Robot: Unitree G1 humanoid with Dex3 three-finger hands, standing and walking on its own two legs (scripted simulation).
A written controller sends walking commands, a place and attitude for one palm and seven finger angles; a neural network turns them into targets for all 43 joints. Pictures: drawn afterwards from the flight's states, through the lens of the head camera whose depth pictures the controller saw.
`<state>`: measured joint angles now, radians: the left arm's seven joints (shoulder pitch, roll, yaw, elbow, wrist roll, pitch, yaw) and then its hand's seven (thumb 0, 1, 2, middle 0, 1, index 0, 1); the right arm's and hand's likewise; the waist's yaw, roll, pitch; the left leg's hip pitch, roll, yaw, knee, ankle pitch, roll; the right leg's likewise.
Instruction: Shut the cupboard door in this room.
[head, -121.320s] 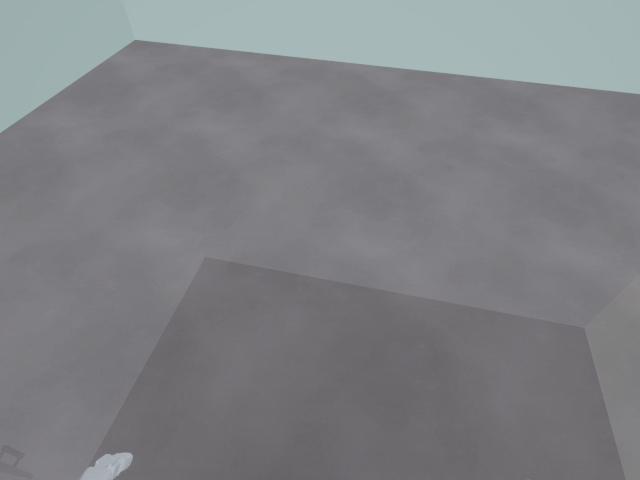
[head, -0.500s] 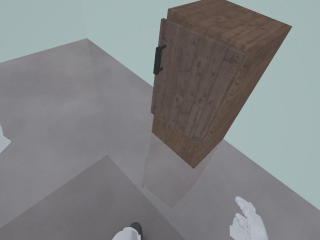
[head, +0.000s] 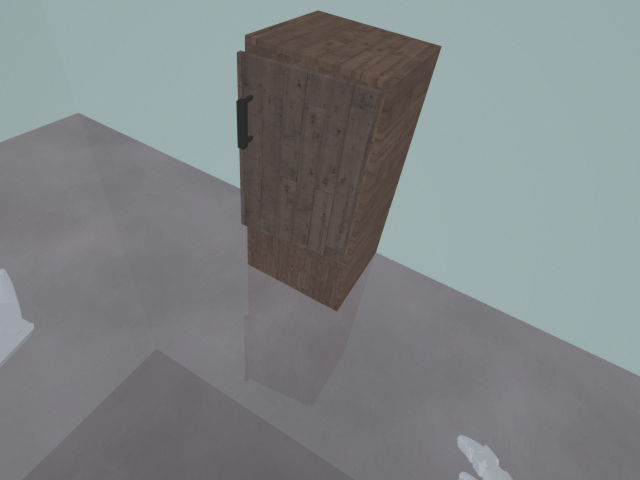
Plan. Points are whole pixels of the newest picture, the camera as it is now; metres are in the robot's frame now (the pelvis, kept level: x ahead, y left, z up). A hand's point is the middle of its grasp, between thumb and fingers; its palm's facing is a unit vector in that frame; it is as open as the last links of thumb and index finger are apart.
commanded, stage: stop stepping back and stand still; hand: left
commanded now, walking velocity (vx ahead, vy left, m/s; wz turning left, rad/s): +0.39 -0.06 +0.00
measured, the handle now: (246, 121) +1.03 +0.18 -0.06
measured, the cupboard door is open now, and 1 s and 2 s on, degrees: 7 7 7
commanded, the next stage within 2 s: let the arm hang, fingers relaxed in 1.26 s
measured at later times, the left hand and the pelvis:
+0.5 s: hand out of the picture +0.12 +0.28 +0.17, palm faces +0.46 -0.81 -0.36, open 7.5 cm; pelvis -0.08 +0.03 -0.02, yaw +0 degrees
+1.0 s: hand (7, 405) +0.15 +0.25 +0.17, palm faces +0.44 -0.75 -0.49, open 7.4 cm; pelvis -0.05 -0.01 -0.02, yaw +0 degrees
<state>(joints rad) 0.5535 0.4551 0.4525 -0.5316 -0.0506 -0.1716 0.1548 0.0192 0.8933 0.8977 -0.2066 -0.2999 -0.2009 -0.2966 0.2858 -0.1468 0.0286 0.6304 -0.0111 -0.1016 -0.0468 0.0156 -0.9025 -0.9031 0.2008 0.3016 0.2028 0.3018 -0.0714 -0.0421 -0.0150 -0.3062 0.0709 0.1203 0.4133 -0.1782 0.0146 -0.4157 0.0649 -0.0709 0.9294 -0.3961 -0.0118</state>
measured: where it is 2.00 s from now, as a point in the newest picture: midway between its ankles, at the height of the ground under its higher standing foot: outside the picture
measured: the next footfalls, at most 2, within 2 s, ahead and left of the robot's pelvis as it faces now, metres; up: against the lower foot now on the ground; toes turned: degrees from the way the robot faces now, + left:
right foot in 0.16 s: -0.03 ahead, -0.07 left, +0.00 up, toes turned -7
left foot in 0.48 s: -0.04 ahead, +0.18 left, +0.00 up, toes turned +6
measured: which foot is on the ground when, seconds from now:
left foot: down 0.00-0.12, up 0.14-0.46, down 0.48-0.76, up 0.78-0.98, down 1.00-1.00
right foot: up 0.00-0.14, down 0.16-0.50, up 0.52-0.72, down 0.74-1.00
